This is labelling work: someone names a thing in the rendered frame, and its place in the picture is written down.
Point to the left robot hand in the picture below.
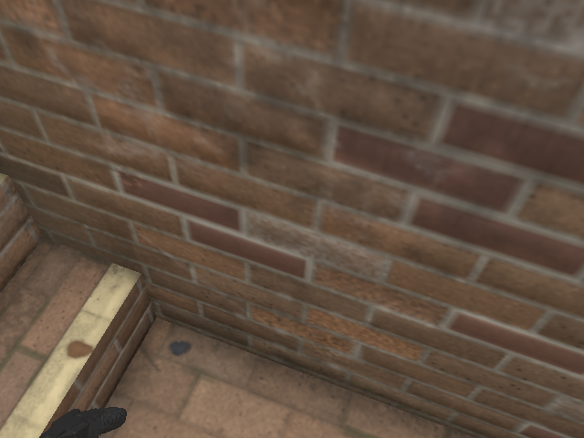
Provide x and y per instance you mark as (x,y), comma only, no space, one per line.
(87,424)

